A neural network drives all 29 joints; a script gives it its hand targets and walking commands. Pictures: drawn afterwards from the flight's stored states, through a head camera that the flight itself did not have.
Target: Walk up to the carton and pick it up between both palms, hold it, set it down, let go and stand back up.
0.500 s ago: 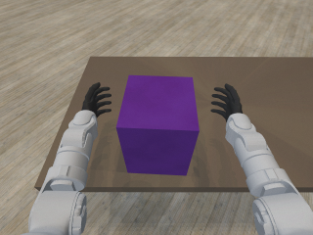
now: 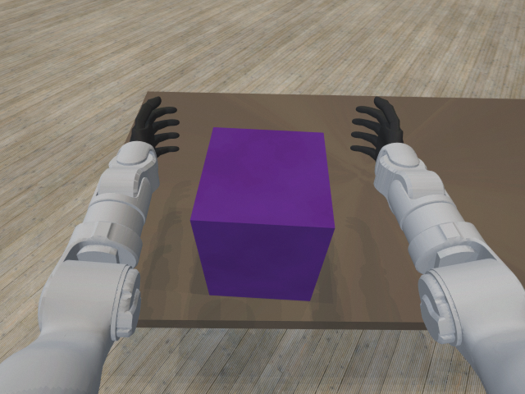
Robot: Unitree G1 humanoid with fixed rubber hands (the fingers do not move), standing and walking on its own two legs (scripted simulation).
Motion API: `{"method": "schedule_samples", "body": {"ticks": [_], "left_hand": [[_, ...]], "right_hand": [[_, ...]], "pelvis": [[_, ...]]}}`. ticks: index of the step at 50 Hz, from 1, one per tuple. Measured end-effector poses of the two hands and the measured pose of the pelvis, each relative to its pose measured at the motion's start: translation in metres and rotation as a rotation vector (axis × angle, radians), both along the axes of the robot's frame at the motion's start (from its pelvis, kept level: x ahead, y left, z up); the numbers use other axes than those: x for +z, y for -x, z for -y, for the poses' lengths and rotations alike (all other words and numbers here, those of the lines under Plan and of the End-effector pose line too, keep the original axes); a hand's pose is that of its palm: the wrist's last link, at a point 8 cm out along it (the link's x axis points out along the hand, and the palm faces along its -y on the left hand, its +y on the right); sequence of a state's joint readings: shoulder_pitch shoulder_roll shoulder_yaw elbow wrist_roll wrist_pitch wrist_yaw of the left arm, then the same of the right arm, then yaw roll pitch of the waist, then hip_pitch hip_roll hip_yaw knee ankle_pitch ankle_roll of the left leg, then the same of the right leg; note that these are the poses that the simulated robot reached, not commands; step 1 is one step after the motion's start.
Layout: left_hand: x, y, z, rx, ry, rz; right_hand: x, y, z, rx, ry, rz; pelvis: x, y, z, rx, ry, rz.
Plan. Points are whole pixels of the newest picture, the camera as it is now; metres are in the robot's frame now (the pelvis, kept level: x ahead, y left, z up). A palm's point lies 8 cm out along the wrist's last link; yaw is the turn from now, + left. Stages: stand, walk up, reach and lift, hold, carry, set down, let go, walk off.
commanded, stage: reach and lift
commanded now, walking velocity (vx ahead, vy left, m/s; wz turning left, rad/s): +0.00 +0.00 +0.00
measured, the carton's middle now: (263, 217) +0.44 +0.02 -0.01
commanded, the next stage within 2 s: none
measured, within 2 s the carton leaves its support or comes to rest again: neither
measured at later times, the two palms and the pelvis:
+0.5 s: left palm (167, 208) +0.42 +0.18 +0.04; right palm (373, 204) +0.41 -0.17 +0.06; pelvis -0.01 +0.00 -0.01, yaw +0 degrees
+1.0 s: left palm (184, 204) +0.44 +0.16 +0.03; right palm (351, 204) +0.43 -0.14 +0.04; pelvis -0.01 +0.01 -0.02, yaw +0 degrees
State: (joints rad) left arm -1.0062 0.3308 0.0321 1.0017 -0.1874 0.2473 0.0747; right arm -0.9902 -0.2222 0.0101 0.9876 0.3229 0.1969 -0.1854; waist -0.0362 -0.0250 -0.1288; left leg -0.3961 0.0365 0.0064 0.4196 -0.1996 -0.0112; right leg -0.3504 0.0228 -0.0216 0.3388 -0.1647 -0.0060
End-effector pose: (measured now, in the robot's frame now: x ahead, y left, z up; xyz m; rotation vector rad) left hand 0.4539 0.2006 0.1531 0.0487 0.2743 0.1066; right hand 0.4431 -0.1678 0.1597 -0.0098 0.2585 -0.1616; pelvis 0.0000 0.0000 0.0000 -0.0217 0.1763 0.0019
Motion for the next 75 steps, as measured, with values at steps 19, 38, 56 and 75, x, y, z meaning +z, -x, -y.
{"method": "schedule_samples", "body": {"ticks": [19,38,56,75], "left_hand": [[-0.08,0.02,0.013,-0.013,0.011,-0.051],[-0.126,0.02,0.026,-0.009,0.037,-0.007],[-0.119,0.016,0.04,-0.048,0.05,0.02],[-0.12,0.02,0.04,-0.063,-0.003,0.024]], "right_hand": [[-0.07,0.022,0.004,-0.007,0.004,-0.04],[-0.121,0.024,-0.016,0.018,-0.021,-0.027],[-0.119,0.019,-0.036,-0.023,-0.024,0.037],[-0.122,0.025,-0.037,-0.016,0.057,0.073]], "pelvis": [[-0.006,0.006,-0.001,-0.013,-0.003,-0.1],[-0.026,0.023,-0.004,-0.003,-0.002,-0.254],[-0.013,0.007,-0.008,0.008,-0.003,-0.166],[0.0,-0.022,-0.016,-0.018,0.002,-0.051]]}}
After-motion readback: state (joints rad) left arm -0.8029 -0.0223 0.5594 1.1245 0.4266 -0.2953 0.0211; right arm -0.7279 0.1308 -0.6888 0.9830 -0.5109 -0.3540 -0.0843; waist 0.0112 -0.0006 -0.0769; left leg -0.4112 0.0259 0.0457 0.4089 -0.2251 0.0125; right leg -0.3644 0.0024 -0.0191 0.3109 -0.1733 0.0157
